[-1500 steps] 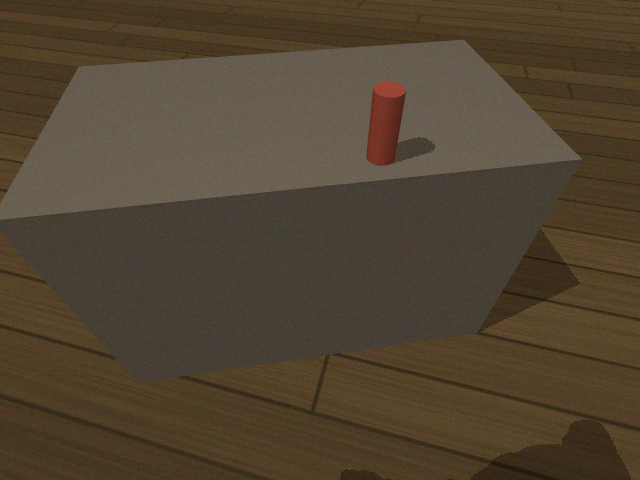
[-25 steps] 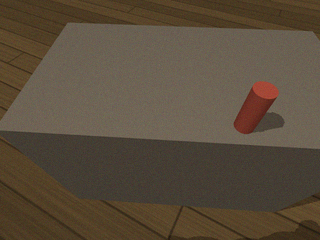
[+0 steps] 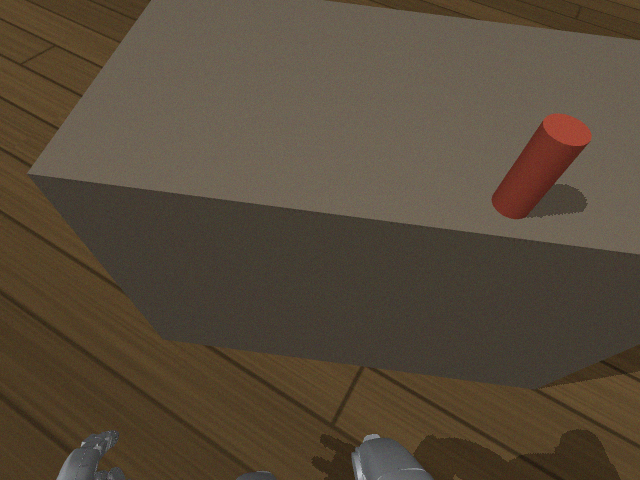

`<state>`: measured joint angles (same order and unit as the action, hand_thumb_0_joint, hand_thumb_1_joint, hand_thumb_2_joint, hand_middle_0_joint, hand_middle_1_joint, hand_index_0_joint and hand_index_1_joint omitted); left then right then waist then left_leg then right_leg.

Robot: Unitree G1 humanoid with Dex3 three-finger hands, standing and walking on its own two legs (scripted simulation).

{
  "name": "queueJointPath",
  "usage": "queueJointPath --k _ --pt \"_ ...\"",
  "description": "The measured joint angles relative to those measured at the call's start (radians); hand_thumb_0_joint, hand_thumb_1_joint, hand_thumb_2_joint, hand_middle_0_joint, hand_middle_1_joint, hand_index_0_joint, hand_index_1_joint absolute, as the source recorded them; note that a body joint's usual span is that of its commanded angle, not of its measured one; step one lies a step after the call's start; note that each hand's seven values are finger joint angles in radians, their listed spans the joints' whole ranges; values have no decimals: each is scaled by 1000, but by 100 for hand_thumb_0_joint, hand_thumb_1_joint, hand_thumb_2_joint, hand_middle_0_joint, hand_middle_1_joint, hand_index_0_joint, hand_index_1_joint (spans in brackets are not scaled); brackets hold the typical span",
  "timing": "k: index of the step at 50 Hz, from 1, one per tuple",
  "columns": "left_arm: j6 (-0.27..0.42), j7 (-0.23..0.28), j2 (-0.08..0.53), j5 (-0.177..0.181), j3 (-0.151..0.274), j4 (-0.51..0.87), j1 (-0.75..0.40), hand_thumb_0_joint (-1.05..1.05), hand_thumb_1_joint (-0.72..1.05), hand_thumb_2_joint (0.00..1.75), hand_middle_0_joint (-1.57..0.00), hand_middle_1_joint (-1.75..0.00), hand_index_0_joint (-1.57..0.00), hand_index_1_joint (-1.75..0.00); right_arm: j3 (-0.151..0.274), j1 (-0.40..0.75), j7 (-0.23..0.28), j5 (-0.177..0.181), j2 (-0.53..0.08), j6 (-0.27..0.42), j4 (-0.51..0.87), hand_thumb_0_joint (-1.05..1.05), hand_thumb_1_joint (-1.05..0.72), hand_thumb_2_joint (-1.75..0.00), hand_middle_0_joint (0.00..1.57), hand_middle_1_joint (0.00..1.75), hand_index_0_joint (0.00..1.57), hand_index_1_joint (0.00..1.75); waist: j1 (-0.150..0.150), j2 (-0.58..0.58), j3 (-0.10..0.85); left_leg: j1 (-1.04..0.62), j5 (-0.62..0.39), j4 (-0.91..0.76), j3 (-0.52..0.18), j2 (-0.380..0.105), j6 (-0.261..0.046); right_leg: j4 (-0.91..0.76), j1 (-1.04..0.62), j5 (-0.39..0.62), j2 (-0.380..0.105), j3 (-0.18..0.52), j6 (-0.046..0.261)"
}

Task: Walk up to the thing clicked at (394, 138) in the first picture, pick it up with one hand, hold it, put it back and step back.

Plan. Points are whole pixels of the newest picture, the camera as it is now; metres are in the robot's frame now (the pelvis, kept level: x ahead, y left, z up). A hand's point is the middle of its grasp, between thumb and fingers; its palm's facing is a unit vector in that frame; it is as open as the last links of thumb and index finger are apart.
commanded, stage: step back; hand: right
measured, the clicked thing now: (535, 170) +0.51 -0.29 +0.06
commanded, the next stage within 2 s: none
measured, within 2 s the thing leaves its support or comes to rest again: neither
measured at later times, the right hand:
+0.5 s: hand out of the picture -0.03 -0.27 -0.15, palm faces +0.08 +0.93 -0.35, open 7.4 cm
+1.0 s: hand out of the picture -0.15 -0.26 -0.13, palm faces +0.06 +0.89 -0.45, open 7.4 cm
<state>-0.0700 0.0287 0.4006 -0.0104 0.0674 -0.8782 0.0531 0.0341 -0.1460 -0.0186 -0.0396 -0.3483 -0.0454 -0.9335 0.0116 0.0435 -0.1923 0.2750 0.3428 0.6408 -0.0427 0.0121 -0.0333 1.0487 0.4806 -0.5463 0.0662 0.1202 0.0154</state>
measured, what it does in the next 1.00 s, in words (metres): walks backwards: right foot, then left foot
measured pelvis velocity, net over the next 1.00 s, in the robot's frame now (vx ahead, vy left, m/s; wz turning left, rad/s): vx -0.25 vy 0.03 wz -0.15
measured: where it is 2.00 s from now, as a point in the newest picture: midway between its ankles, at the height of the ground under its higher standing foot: outside the picture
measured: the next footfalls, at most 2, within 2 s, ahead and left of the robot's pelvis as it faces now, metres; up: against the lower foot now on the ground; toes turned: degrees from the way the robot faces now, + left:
right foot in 0.30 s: -0.05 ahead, -0.11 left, +0.00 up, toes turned -5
left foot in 0.66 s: -0.13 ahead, +0.15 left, +0.00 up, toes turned -6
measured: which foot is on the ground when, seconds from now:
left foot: down 0.00-0.32, up 0.34-0.64, down 0.66-1.00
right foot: up 0.00-0.28, down 0.30-0.68, up 0.70-1.00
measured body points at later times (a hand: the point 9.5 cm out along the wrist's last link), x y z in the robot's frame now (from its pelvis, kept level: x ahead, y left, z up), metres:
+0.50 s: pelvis -0.10 +0.00 +0.00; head -0.05 -0.02 +0.45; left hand +0.02 +0.30 -0.10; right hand -0.03 -0.32 -0.13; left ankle -0.12 +0.15 -0.64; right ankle -0.08 -0.11 -0.73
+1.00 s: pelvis -0.25 +0.03 +0.00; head -0.18 +0.04 +0.44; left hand -0.13 +0.33 -0.13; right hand -0.16 -0.30 -0.10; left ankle -0.17 +0.15 -0.73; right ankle -0.31 -0.11 -0.70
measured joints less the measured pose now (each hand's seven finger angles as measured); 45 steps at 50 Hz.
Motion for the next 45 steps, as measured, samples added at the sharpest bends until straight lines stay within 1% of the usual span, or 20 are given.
queueJointPath --k 3,6,9,12,14,16,17,19,20,23,25,28,32,33,34,35,37,39,42,45 --pt "7 -5 0 7 1 8 39 1 91 90 -20 -30 -20 -30 1 4 11 -2 4 -4 13 0 -90 -90 20 30 21 30 -16 9 20 -3 -54 -75 26 -9 -2 133 13 50 51 35 5" --pt "14 -7 -6 0 2 8 77 1 91 90 -20 -30 -20 -30 11 26 24 7 -5 2 39 0 -90 -90 20 30 21 30 -24 5 10 2 -74 -90 53 -14 -8 117 -34 63 46 27 -22" --pt "17 -8 -12 -5 0 4 108 1 91 90 -20 -30 -20 -30 17 50 31 14 -11 8 72 0 -90 -90 20 30 21 30 -28 -3 -4 15 -77 -69 84 -19 -12 -8 -98 51 19 7 -41" --pt "22 -13 -16 -8 -1 -3 126 1 91 90 -20 -30 -20 -30 15 70 30 16 -17 6 100 0 -90 -90 20 30 21 30 -31 -12 -13 39 -68 -23 114 -27 -8 -197 -167 72 -20 -35 -41" --pt "31 -17 -19 -12 -1 -7 135 1 91 90 -20 -30 -20 -30 14 78 26 21 -23 -1 109 0 -90 -90 20 30 21 30 -35 -23 -11 64 -52 28 132 -35 -2 -347 -220 144 -38 -65 -28" --pt "39 -19 -44 -21 0 -22 129 1 91 90 -20 -30 -20 -30 18 87 24 29 -40 -11 101 0 -90 -90 20 30 21 30 -23 -87 -23 80 -39 78 107 -70 8 -400 -253 183 -7 -99 -2" --pt "42 -23 -54 -26 -3 -20 134 1 91 90 -20 -30 -20 -30 20 82 24 34 -43 -18 95 0 -90 -90 20 30 21 30 -15 -110 -15 90 -28 91 80 -70 8 -405 -253 192 2 -113 5" --pt "46 -32 -53 -31 -8 -4 147 1 91 90 -20 -30 -20 -30 19 65 27 40 -32 -29 78 0 -90 -90 20 30 21 30 -29 -94 16 134 124 231 17 -4 18 -393 -226 199 -17 -100 18" --pt "47 -33 -51 -32 -7 5 150 1 91 90 -20 -30 -20 -30 17 58 27 42 -28 -32 71 0 -90 -90 20 29 21 30 -41 -79 22 150 164 320 -7 31 23 -397 -218 210 -29 -83 20" --pt "44 -29 -54 -27 -5 28 143 1 90 90 -20 -30 -20 -30 10 31 26 51 -34 -24 64 0 -90 -90 20 30 21 30 -40 -67 39 176 166 492 -84 98 32 -446 -197 261 -56 -73 13" --pt "40 -26 -54 -28 -2 46 124 1 90 90 -20 -30 -20 -30 8 8 31 50 -44 -16 66 0 -90 -90 20 30 21 30 -34 -70 44 166 157 517 -105 103 43 -466 -175 287 -64 -80 9" --pt "41 -18 -52 -32 -2 84 89 1 90 90 -20 -30 -20 -30 9 -20 39 44 -60 -8 63 0 -90 -90 20 30 21 30 -23 -79 35 109 165 406 -93 70 57 -466 -141 312 -73 -101 2" --pt "37 -15 -40 -27 -4 128 37 1 90 90 -20 -30 -20 -30 15 -44 40 30 -63 2 54 0 -90 -90 20 29 20 30 -7 -70 8 4 121 114 -32 13 51 -405 -87 314 -95 -137 -15" --pt "33 -17 -32 -23 -5 134 28 1 90 90 -20 -30 -20 -30 16 -46 39 26 -59 6 50 0 -90 -90 20 29 20 30 -4 -58 1 -24 60 33 -15 11 46 -375 -69 308 -105 -139 -21" --pt "27 -18 -18 -18 -2 134 17 1 90 90 -20 -30 -20 -30 18 -37 39 21 -41 9 40 0 -90 -90 20 29 20 30 -11 -15 -17 -38 33 12 8 34 36 -346 -58 305 -127 -116 -27" --pt "19 -18 -9 -15 2 129 15 1 90 90 -20 -30 -20 -30 17 -34 35 13 -25 11 38 0 -90 -90 20 29 20 30 -21 21 -25 -43 23 7 29 52 27 -327 -48 305 -135 -85 -14" --pt "2 -14 -12 -12 6 103 26 1 90 90 -20 -30 -20 -30 9 -44 21 3 -16 13 44 0 -90 -90 20 29 21 30 -11 19 -6 -25 18 22 25 35 15 -202 -22 121 -68 -28 -3" --pt "-11 -16 -16 -11 6 76 39 1 91 90 -20 -30 -20 -30 5 -53 19 -2 -11 17 46 0 -90 -90 20 30 21 30 8 -4 16 -15 -6 5 -2 4 11 -26 -3 35 7 2 1" --pt "-4 -24 -8 -3 12 70 76 1 91 90 -20 -30 -20 -30 2 -46 25 -3 -3 17 53 0 -90 -90 20 30 21 30 -11 2 43 -6 -59 -55 13 -24 18 128 1 48 53 35 3" --pt "3 -28 1 -7 20 60 100 1 91 90 -20 -30 -20 -30 7 -19 29 1 -7 25 75 0 -90 -90 20 30 21 30 -25 8 36 17 -95 -72 27 -39 21 109 -52 56 41 37 -22"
